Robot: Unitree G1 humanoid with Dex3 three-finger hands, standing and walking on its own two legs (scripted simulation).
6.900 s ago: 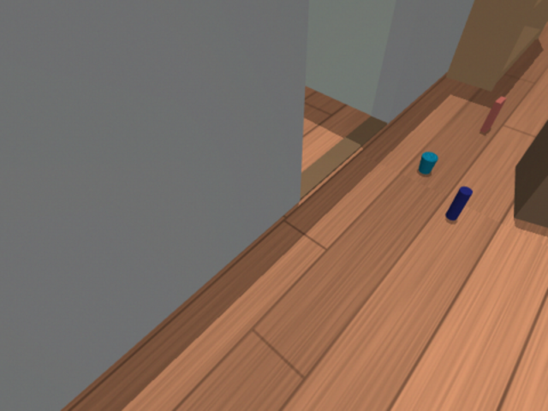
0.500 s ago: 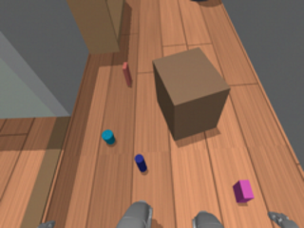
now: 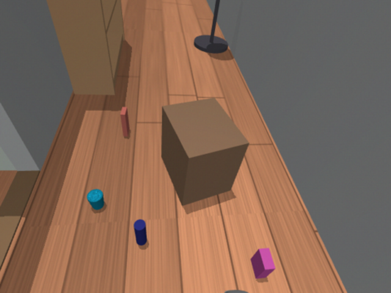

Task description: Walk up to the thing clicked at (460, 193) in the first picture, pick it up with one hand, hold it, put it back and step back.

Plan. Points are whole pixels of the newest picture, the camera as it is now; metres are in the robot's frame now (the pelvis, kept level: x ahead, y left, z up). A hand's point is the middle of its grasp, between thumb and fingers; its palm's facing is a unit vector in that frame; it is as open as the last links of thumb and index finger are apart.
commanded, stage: walk up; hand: left
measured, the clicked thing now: (140, 232) +0.53 +0.20 -0.67
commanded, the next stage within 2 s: stand in 0.74 s
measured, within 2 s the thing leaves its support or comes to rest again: neither
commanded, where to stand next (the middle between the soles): +0.14 -0.01 m, yaw +2 degrees
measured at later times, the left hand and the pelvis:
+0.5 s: hand out of the picture +0.02 +0.25 -0.09, palm faces +0.12 -0.80 -0.58, open 7.4 cm; pelvis +0.03 -0.06 +0.00, yaw +6 degrees
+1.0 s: hand out of the picture +0.07 +0.28 -0.16, palm faces +0.15 -0.94 -0.31, open 7.3 cm; pelvis +0.04 +0.02 +0.01, yaw +9 degrees
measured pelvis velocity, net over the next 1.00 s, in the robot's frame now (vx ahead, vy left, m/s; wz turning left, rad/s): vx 0.04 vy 0.02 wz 0.16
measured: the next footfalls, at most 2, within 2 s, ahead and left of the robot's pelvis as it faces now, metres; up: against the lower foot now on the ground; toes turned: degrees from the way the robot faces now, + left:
right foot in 0.10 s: +0.08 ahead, -0.16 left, +0.00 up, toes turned -3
left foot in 0.70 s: +0.09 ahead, +0.13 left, +0.00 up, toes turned +11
